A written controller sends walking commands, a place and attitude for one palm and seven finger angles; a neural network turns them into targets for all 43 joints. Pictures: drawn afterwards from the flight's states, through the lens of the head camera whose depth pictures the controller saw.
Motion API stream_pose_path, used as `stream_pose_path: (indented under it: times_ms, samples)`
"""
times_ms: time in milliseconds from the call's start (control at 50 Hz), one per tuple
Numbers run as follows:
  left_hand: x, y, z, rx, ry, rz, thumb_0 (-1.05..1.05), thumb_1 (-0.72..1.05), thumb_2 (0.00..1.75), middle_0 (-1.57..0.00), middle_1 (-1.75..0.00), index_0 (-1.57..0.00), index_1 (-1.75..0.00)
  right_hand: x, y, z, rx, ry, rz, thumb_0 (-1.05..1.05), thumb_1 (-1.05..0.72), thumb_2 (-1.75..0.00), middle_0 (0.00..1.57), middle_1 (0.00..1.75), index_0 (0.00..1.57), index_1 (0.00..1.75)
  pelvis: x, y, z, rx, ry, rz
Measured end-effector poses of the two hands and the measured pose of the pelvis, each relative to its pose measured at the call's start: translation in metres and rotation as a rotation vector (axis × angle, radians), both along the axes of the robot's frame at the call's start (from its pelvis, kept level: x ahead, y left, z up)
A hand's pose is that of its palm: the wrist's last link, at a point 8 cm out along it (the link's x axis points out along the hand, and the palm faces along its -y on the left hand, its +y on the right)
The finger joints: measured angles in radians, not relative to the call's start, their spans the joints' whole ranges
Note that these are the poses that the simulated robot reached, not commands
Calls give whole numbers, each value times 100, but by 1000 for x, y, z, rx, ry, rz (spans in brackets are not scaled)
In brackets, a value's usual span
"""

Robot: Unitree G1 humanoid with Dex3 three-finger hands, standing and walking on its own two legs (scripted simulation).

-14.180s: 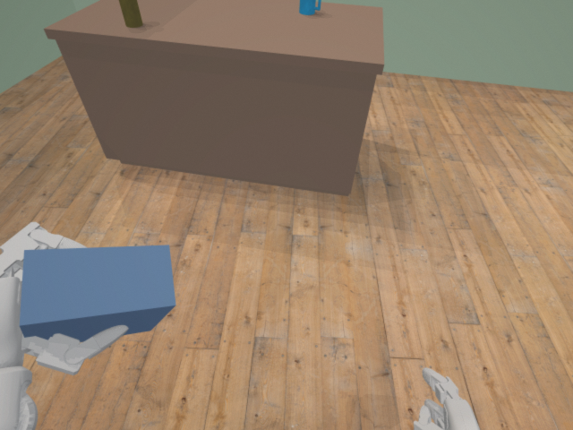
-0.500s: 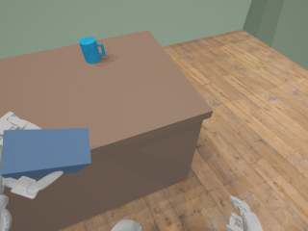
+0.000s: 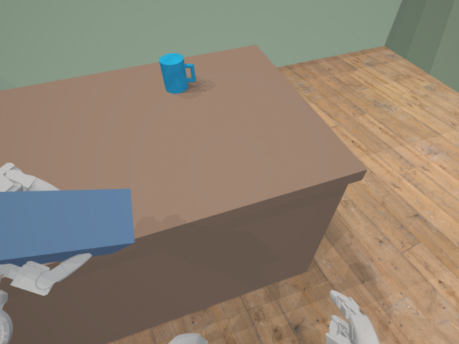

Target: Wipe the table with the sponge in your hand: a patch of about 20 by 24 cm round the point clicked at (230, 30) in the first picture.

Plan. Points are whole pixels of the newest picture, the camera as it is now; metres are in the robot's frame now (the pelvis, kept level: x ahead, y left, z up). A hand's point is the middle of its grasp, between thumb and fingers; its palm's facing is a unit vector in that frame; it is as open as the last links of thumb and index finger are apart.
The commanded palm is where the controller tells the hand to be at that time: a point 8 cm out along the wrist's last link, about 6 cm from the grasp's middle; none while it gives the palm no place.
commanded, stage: shuffle to correct the standing spot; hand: left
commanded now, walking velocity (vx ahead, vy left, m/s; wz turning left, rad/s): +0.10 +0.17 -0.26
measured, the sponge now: (87, 227) +0.23 +0.20 +0.17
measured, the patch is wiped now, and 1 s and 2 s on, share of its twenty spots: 0.00 0.00 0.00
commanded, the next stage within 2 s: come to a stop and stand still in 0.96 s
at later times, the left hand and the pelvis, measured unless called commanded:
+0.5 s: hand out of the picture +0.23 +0.32 +0.19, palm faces +0.38 -0.81 -0.45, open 10.3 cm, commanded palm +0.18 +0.36 +0.19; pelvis +0.01 +0.08 +0.01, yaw -2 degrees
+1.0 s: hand out of the picture +0.28 +0.37 +0.16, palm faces +0.37 -0.82 -0.43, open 10.3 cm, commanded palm +0.22 +0.40 +0.19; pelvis +0.04 +0.13 +0.00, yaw -4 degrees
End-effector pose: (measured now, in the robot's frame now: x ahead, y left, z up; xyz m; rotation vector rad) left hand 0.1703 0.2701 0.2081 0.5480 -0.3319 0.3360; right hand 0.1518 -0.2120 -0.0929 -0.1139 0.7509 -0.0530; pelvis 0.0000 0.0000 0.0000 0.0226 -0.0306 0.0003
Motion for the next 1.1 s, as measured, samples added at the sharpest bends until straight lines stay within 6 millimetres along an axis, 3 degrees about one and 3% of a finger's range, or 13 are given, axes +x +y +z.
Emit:
stream_pose_path:
  times_ms: [100,180,280,400,500,600,660,780,860,960,1020,1100]
  samples:
    - [-4,34,-7,-24,30,55,-1,-52,102,-70,-135,-73,-134,-5,13,8,-46,33,-1,1,-90,-90,20,30,20,30,1,22,7,18,3,-23]
    - [7,55,-18,-60,-7,33,-1,-52,102,-70,-135,-73,-134,-2,20,7,-102,-10,-47,1,-90,-90,20,30,20,30,0,45,-5,-3,-10,-32]
    - [21,61,-18,-51,-4,-3,-1,-52,102,-70,-135,-73,-134,-2,35,14,-80,-60,-81,1,-90,-90,20,30,20,30,-2,54,-5,18,-9,-37]
    - [18,60,-3,-11,-11,-54,-1,-52,102,-70,-135,-73,-134,-5,48,10,-48,-28,-71,1,-90,-90,20,30,20,30,5,66,0,-10,5,-26]
    - [19,89,-6,-10,17,-12,-1,-52,102,-70,-135,-73,-134,-10,56,12,-82,31,-75,1,-90,-90,20,30,20,30,12,84,7,13,13,-43]
    - [31,113,-24,-34,23,4,-1,-52,102,-70,-135,-73,-134,-3,68,5,-108,5,-115,1,-90,-90,20,30,20,30,15,104,-6,17,-3,-46]
    - [39,114,-26,-38,41,5,-1,-52,102,-70,-135,-73,-134,3,79,5,-86,-15,-110,1,-90,-90,20,30,20,30,17,106,-6,21,-1,-44]
    - [38,105,-5,-14,-6,-48,-1,-53,102,-70,-135,-73,-134,15,97,4,-37,-9,-76,1,-90,-90,20,30,20,30,27,110,-1,-15,10,-22]
    - [43,122,-2,-13,-8,-22,-1,-53,102,-70,-135,-73,-134,22,103,12,-56,10,-65,1,-90,-90,20,30,20,30,36,119,6,11,22,-51]
    - [62,139,-21,-30,27,1,-1,-53,102,-70,-135,-73,-134,36,105,10,-73,-40,-107,1,-90,-90,20,30,20,30,41,129,-4,27,6,-70]
    - [72,133,-29,-57,72,0,-1,-53,102,-70,-135,-73,-134,41,108,12,-61,-54,-106,1,-90,-90,20,30,20,30,43,127,-3,29,9,-61]
    - [74,115,-20,-44,61,-53,-1,-53,102,-70,-135,-73,-134,46,108,11,-51,-50,-87,1,-90,-90,20,30,20,30,47,122,-1,-14,12,-42]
